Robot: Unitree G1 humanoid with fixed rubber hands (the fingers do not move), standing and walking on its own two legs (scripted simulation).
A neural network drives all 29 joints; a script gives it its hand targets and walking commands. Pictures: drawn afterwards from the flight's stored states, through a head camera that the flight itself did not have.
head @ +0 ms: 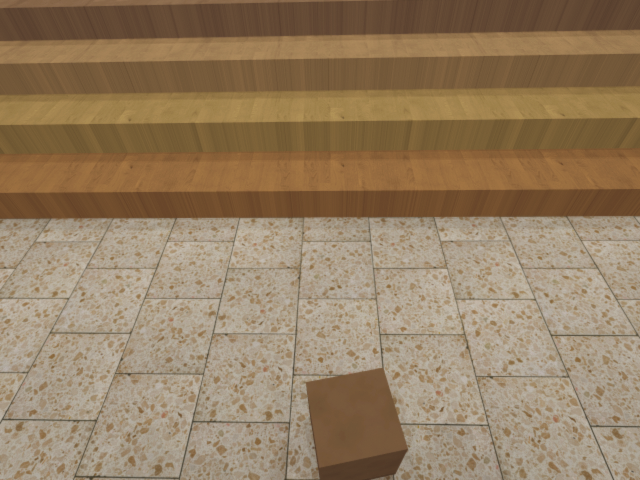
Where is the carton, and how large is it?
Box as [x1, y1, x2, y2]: [306, 368, 407, 479]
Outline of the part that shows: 383,368 306,382 311,425 320,479 370,479 395,473 407,447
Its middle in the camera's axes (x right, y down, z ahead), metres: +0.09 +0.53 +1.04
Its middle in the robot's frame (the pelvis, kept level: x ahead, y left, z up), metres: +0.39 -0.05 -0.65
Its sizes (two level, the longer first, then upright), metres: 0.210 0.200 0.250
